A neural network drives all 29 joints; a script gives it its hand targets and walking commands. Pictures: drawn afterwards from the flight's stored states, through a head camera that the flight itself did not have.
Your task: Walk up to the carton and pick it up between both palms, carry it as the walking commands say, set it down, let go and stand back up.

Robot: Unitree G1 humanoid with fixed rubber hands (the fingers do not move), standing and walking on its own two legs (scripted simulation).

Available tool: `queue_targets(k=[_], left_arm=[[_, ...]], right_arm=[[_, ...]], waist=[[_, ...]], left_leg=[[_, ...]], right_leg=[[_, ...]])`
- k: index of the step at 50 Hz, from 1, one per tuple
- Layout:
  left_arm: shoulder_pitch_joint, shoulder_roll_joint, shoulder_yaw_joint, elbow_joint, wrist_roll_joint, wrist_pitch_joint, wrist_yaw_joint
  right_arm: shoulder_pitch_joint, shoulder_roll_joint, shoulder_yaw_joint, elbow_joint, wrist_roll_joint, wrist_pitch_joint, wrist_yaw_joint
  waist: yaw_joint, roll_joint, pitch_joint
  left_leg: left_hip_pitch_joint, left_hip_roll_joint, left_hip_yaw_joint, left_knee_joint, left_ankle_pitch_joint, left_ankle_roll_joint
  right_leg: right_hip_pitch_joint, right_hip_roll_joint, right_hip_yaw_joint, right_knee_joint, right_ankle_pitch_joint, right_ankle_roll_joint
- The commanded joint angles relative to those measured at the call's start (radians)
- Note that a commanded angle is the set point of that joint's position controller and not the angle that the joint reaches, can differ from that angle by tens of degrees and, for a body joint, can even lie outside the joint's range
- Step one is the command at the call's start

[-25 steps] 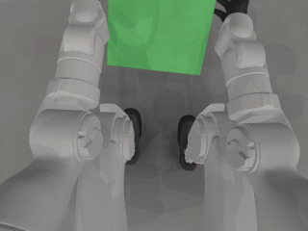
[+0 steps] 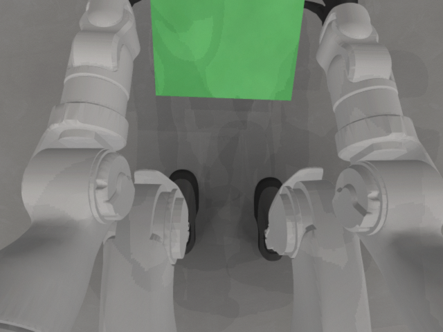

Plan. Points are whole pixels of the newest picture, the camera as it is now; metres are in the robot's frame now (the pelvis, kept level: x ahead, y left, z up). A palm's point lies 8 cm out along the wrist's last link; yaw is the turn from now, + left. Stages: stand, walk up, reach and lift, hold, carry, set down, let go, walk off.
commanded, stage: set down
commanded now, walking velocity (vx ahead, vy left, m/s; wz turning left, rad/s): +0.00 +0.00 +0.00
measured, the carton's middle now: (226, 6) +0.56 +0.03 -0.26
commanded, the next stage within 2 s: none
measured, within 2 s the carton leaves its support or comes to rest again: rests again in 1.64 s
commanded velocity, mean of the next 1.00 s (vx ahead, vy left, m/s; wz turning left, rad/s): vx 0.00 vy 0.00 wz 0.00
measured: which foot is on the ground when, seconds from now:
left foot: down 0.00-1.00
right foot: down 0.00-1.00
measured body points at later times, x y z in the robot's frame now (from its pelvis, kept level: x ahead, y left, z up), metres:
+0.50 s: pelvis +0.00 +0.00 -0.01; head +0.37 +0.02 +0.23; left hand +0.55 +0.17 -0.20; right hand +0.55 -0.12 -0.20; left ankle +0.11 +0.11 -0.35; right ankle +0.10 -0.11 -0.35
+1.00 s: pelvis +0.00 +0.00 -0.01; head +0.38 +0.01 +0.22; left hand +0.55 +0.18 -0.20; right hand +0.55 -0.12 -0.20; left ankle +0.11 +0.11 -0.35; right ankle +0.10 -0.11 -0.35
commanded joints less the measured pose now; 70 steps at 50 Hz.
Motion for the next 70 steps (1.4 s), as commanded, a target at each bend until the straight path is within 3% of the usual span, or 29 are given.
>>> queue_targets(k=[1,6,9,11,17,18,22,26,28,31,32,39,40,41,42,46,49,50,52,54,58,59,60,61,63,65,66,67,70], left_arm=[[-0.273,-0.924,-0.315,-0.032,-0.082,-0.051,-0.307],[-0.288,-0.952,-0.330,-0.039,-0.107,-0.056,-0.310],[-0.299,-0.933,-0.334,-0.026,-0.097,-0.053,-0.306],[-0.269,-0.940,-0.311,0.022,-0.089,-0.045,-0.313],[-0.291,-0.919,-0.299,-0.004,-0.083,-0.052,-0.320],[-0.309,-0.911,-0.283,-0.010,-0.080,-0.055,-0.323],[-0.291,-0.894,-0.271,0.022,-0.076,-0.050,-0.331],[-0.278,-0.893,-0.259,0.019,-0.081,-0.057,-0.337],[-0.249,-0.875,-0.232,0.051,-0.062,-0.054,-0.342],[-0.261,-0.842,-0.216,0.040,-0.051,-0.057,-0.345],[-0.265,-0.836,-0.212,0.032,-0.045,-0.054,-0.344],[-0.248,-0.817,-0.188,0.073,-0.038,-0.052,-0.359],[-0.232,-0.822,-0.189,0.080,-0.023,-0.049,-0.360],[-0.215,-0.823,-0.173,0.097,-0.023,-0.052,-0.359],[-0.209,-0.820,-0.173,0.089,-0.016,-0.046,-0.357],[-0.175,-0.817,-0.138,0.126,0.010,-0.038,-0.365],[-0.194,-0.797,-0.136,0.103,0.017,-0.038,-0.360],[-0.190,-0.782,-0.118,0.113,0.025,-0.036,-0.361],[-0.185,-0.793,-0.134,0.115,0.012,-0.041,-0.360],[-0.195,-0.800,-0.144,0.098,0.002,-0.046,-0.355],[-0.173,-0.791,-0.125,0.116,0.008,-0.045,-0.361],[-0.139,-0.786,-0.117,0.130,0.026,-0.046,-0.357],[-0.183,-0.799,-0.138,0.102,-0.004,-0.049,-0.363],[-0.170,-0.780,-0.130,0.104,0.010,-0.053,-0.356],[-0.175,-0.762,-0.126,0.102,0.017,-0.059,-0.354],[-0.142,-0.763,-0.123,0.129,0.008,-0.052,-0.354],[-0.159,-0.752,-0.139,0.118,0.002,-0.058,-0.349],[-0.127,-0.753,-0.122,0.133,0.001,-0.060,-0.345],[-0.155,-0.662,-0.121,0.097,0.008,-0.079,-0.321]], right_arm=[[-0.453,0.958,0.441,-0.175,0.137,-0.079,0.310],[-0.403,0.933,0.405,-0.121,0.121,-0.080,0.308],[-0.409,0.944,0.390,-0.106,0.116,-0.083,0.312],[-0.417,0.910,0.381,-0.106,0.106,-0.083,0.308],[-0.451,0.924,0.388,-0.123,0.121,-0.090,0.315],[-0.429,0.901,0.370,-0.098,0.100,-0.088,0.313],[-0.395,0.910,0.348,-0.048,0.093,-0.078,0.315],[-0.405,0.921,0.367,-0.084,0.094,-0.086,0.307],[-0.410,0.909,0.371,-0.075,0.097,-0.089,0.308],[-0.398,0.909,0.357,-0.067,0.089,-0.081,0.310],[-0.399,0.901,0.352,-0.036,0.088,-0.078,0.313],[-0.386,0.879,0.338,-0.035,0.067,-0.076,0.314],[-0.398,0.889,0.343,-0.031,0.080,-0.078,0.320],[-0.361,0.883,0.332,-0.015,0.055,-0.077,0.316],[-0.370,0.858,0.323,-0.021,0.067,-0.074,0.317],[-0.365,0.861,0.320,-0.018,0.047,-0.071,0.321],[-0.332,0.837,0.282,0.020,0.039,-0.066,0.327],[-0.343,0.834,0.282,0.016,0.037,-0.065,0.325],[-0.324,0.835,0.276,0.024,0.025,-0.069,0.323],[-0.328,0.841,0.299,0.011,0.048,-0.076,0.325],[-0.301,0.839,0.279,0.007,0.029,-0.075,0.324],[-0.294,0.846,0.295,0.006,0.039,-0.076,0.324],[-0.272,0.828,0.277,0.034,0.028,-0.077,0.318],[-0.271,0.847,0.290,0.027,0.038,-0.078,0.318],[-0.302,0.815,0.292,0.012,0.040,-0.082,0.315],[-0.280,0.785,0.274,-0.001,0.030,-0.084,0.311],[-0.282,0.776,0.274,0.001,0.033,-0.090,0.308],[-0.284,0.756,0.284,-0.007,0.030,-0.090,0.303],[-0.255,0.705,0.254,0.037,0.036,-0.102,0.290]], waist=[[0.118,-0.054,-1.225],[0.062,-0.028,-1.190],[0.082,-0.018,-1.134],[0.064,-0.017,-1.107],[0.111,-0.031,-1.091],[0.088,-0.043,-1.057],[0.090,-0.038,-1.010],[0.089,-0.087,-1.027],[0.130,-0.075,-0.983],[0.125,-0.107,-0.943],[0.139,-0.078,-0.954],[0.121,-0.101,-0.911],[0.152,-0.073,-0.913],[0.125,-0.124,-0.889],[0.135,-0.082,-0.902],[0.136,-0.121,-0.865],[0.125,-0.077,-0.829],[0.138,-0.098,-0.819],[0.104,-0.098,-0.845],[0.131,-0.077,-0.865],[0.122,-0.083,-0.844],[0.142,-0.090,-0.838],[0.104,-0.079,-0.860],[0.134,-0.085,-0.860],[0.135,-0.084,-0.858],[0.102,-0.091,-0.878],[0.108,-0.059,-0.889],[0.110,-0.099,-0.885],[0.131,-0.075,-0.890]], left_leg=[[0.639,-0.089,0.033,-0.093,0.508,0.004],[0.630,-0.094,0.037,-0.076,0.503,-0.003],[0.632,-0.092,0.022,-0.098,0.499,-0.006],[0.588,-0.087,0.032,-0.083,0.458,-0.008],[0.572,-0.090,0.034,-0.082,0.454,0.000],[0.536,-0.085,0.044,-0.073,0.447,-0.008],[0.511,-0.086,0.041,-0.078,0.399,-0.002],[0.486,-0.085,0.031,-0.062,0.422,0.003],[0.459,-0.079,0.034,-0.067,0.409,0.006],[0.425,-0.076,0.035,-0.068,0.377,0.012],[0.422,-0.070,0.046,-0.069,0.367,0.005],[0.394,-0.069,0.041,-0.057,0.353,0.009],[0.385,-0.071,0.051,-0.059,0.352,0.007],[0.366,-0.072,0.044,-0.055,0.342,0.011],[0.393,-0.071,0.042,-0.068,0.334,0.009],[0.381,-0.069,0.039,-0.068,0.319,0.012],[0.393,-0.064,0.031,-0.074,0.319,0.013],[0.381,-0.060,0.034,-0.071,0.298,0.013],[0.390,-0.062,0.026,-0.064,0.305,0.011],[0.416,-0.066,0.031,-0.062,0.342,0.009],[0.406,-0.067,0.030,-0.057,0.355,0.011],[0.397,-0.068,0.031,-0.054,0.361,0.011],[0.380,-0.066,0.033,-0.042,0.358,0.001],[0.389,-0.067,0.030,-0.053,0.361,0.006],[0.398,-0.064,0.042,-0.041,0.360,0.001],[0.422,-0.066,0.027,-0.047,0.387,0.003],[0.433,-0.062,0.038,-0.042,0.384,-0.004],[0.427,-0.067,0.025,-0.045,0.382,-0.001],[0.433,-0.059,0.036,-0.048,0.380,-0.011]], right_leg=[[0.372,0.116,0.028,-0.092,0.457,0.028],[0.338,0.116,0.028,-0.087,0.450,0.020],[0.293,0.115,0.014,-0.073,0.442,0.020],[0.300,0.111,0.025,-0.084,0.414,0.017],[0.306,0.112,0.030,-0.079,0.409,0.022],[0.307,0.110,0.038,-0.087,0.422,0.026],[0.290,0.110,0.040,-0.088,0.385,0.024],[0.348,0.104,0.054,-0.090,0.439,0.026],[0.336,0.110,0.064,-0.091,0.419,0.027],[0.318,0.103,0.063,-0.098,0.406,0.033],[0.333,0.103,0.074,-0.100,0.396,0.030],[0.313,0.102,0.077,-0.099,0.398,0.033],[0.320,0.107,0.078,-0.094,0.399,0.030],[0.320,0.103,0.071,-0.098,0.399,0.037],[0.310,0.101,0.070,-0.096,0.373,0.031],[0.298,0.097,0.066,-0.105,0.352,0.040],[0.242,0.103,0.066,-0.092,0.344,0.032],[0.254,0.100,0.074,-0.102,0.325,0.035],[0.256,0.098,0.067,-0.090,0.334,0.031],[0.269,0.101,0.071,-0.080,0.362,0.029],[0.264,0.101,0.073,-0.091,0.379,0.033],[0.272,0.105,0.077,-0.085,0.389,0.035],[0.292,0.102,0.081,-0.082,0.402,0.029],[0.289,0.103,0.078,-0.076,0.405,0.034],[0.290,0.103,0.081,-0.083,0.395,0.038],[0.309,0.098,0.073,-0.084,0.419,0.038],[0.292,0.100,0.074,-0.079,0.409,0.037],[0.299,0.092,0.064,-0.070,0.401,0.042],[0.298,0.100,0.066,-0.072,0.409,0.041]])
